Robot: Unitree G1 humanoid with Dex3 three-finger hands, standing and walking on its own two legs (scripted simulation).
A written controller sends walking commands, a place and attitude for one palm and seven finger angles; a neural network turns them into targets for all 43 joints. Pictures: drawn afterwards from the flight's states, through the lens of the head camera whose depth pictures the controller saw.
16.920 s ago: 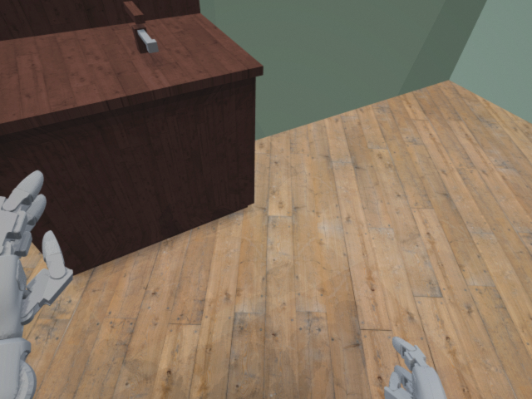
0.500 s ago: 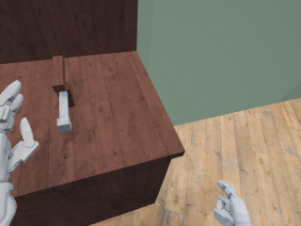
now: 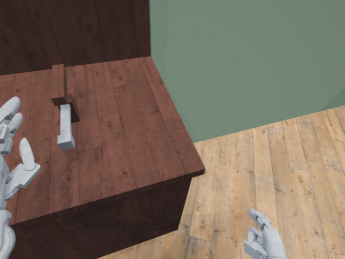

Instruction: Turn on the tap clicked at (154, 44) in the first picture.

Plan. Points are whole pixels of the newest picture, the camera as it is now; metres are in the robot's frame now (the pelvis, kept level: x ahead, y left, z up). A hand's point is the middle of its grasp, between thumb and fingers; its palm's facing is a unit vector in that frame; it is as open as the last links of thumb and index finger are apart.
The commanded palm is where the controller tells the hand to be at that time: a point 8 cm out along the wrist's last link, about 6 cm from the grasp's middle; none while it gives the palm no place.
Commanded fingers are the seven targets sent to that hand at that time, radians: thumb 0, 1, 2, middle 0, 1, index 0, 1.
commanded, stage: shuffle to correct the standing spot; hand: left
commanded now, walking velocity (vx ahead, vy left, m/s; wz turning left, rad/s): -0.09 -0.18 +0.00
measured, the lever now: (66, 141) +0.33 +0.28 +0.07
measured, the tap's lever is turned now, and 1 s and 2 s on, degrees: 0 0 0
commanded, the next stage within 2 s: come to a stop and stand still in 0.18 s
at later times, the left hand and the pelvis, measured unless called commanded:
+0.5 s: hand (72, 176) +0.21 +0.20 +0.15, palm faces +0.37 -0.85 -0.38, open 7.4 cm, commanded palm +0.16 +0.24 +0.17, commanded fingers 0.00 0.90 0.90 -0.20 -0.30 -0.20 -0.30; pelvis +0.00 -0.04 +0.00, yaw +0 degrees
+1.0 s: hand (32, 167) +0.22 +0.26 +0.16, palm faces +0.42 -0.84 -0.34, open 7.4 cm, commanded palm +0.16 +0.29 +0.17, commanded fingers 0.00 0.90 0.90 -0.20 -0.30 -0.20 -0.30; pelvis +0.01 +0.01 +0.00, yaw +1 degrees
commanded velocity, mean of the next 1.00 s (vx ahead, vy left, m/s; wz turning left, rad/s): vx -0.03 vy -0.02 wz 0.00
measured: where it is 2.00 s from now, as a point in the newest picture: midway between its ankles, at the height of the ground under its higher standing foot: outside the picture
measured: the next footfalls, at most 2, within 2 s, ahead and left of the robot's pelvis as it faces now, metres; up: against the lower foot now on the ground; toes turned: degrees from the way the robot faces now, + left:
none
